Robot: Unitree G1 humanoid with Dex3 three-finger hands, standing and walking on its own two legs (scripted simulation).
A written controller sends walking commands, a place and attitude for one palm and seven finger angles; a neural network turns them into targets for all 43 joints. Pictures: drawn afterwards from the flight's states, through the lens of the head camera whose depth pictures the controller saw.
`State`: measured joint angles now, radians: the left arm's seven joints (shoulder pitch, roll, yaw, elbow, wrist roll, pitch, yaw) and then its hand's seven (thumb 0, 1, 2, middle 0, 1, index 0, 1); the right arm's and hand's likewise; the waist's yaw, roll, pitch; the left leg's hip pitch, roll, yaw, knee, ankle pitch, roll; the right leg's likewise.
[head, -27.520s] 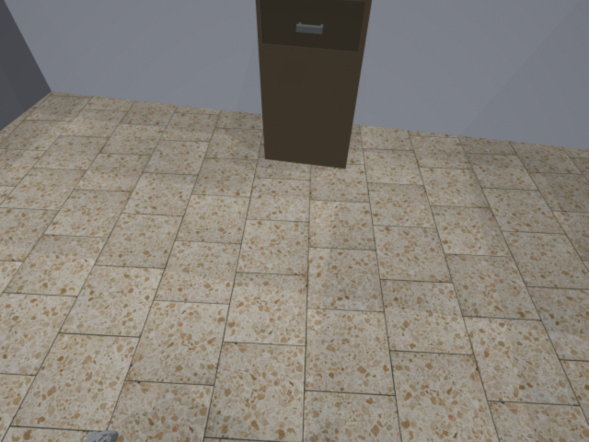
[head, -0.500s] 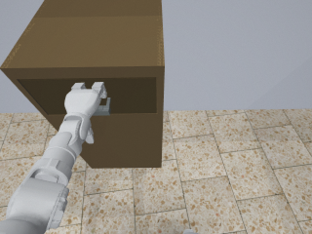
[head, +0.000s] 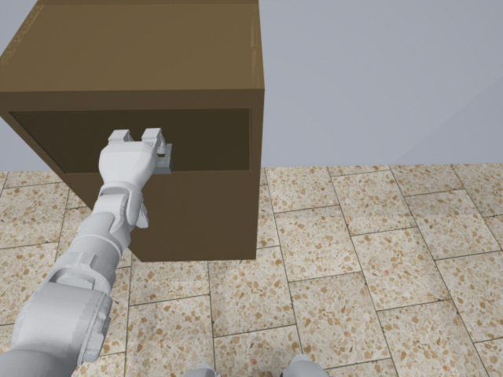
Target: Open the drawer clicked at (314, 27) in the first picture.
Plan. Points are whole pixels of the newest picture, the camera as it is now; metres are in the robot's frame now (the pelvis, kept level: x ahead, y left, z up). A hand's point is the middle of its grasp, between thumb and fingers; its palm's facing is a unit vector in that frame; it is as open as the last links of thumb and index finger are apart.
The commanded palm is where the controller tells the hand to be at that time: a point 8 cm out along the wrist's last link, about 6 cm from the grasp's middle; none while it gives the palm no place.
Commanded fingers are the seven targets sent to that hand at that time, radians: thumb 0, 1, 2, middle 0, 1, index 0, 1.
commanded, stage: lower the fingers behind the handle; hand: left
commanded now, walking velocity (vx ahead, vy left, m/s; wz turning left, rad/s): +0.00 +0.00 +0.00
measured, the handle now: (144, 157) +0.51 +0.20 -0.01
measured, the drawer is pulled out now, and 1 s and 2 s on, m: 0.00 0.00 0.01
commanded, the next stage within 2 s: close the thumb around the handle in 0.82 s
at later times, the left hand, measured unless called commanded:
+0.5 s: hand (145, 184) +0.46 +0.20 -0.03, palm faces -0.03 -0.02 -1.00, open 13.7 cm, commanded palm +0.45 +0.20 +0.02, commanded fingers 0.00 -0.50 0.30 -0.30 -1.20 -0.30 -1.20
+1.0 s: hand (145, 185) +0.46 +0.20 -0.03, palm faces -0.03 -0.03 -1.00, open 13.7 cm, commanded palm +0.43 +0.19 +0.02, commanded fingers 0.00 -0.22 0.42 -0.32 -1.23 -0.32 -1.23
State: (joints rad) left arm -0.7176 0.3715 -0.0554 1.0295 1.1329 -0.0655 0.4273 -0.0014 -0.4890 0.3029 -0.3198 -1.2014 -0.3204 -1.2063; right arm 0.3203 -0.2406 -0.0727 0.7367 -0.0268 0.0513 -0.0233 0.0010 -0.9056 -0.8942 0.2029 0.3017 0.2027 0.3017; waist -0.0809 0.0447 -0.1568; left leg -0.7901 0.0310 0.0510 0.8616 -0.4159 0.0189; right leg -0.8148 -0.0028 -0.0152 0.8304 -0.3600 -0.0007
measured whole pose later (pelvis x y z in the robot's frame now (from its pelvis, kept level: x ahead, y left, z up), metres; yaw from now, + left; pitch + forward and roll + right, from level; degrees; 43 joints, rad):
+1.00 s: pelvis -0.01 +0.00 -0.02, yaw +0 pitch +23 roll -1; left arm -0.74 0.38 -0.05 1.04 1.13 -0.04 0.46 0.00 -0.47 0.31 -0.32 -1.21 -0.32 -1.21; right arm 0.32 -0.25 -0.07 0.74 -0.04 0.06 -0.02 0.00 -0.91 -0.89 0.20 0.30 0.20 0.30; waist -0.10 0.05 -0.17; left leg -0.93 0.04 0.04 0.98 -0.46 0.02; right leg -0.95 0.00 -0.02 0.94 -0.39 0.00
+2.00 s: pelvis +0.01 +0.00 -0.01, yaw -1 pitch +21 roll -1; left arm -0.58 0.35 -0.04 0.91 1.12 -0.02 0.46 0.00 0.71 0.78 -0.30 -1.34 -0.37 -1.32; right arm 0.31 -0.24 -0.08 0.73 -0.03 0.08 -0.01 0.00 -0.91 -0.89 0.20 0.30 0.20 0.30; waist -0.07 0.05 -0.17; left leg -0.83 0.04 0.06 0.92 -0.46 0.02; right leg -0.86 0.01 0.00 0.89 -0.40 0.00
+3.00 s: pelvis +0.01 -0.01 +0.00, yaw +0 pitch +14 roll +0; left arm -0.05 0.28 -0.14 0.44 1.12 0.04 0.49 0.01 0.69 0.81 -0.29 -1.35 -0.40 -1.33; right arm 0.19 -0.23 -0.05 0.66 -0.03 0.07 -0.03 0.01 -0.91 -0.89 0.20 0.30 0.20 0.30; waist 0.00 0.05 -0.15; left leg -0.65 0.03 0.05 0.86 -0.45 0.00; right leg -0.69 0.01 0.00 0.85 -0.40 -0.01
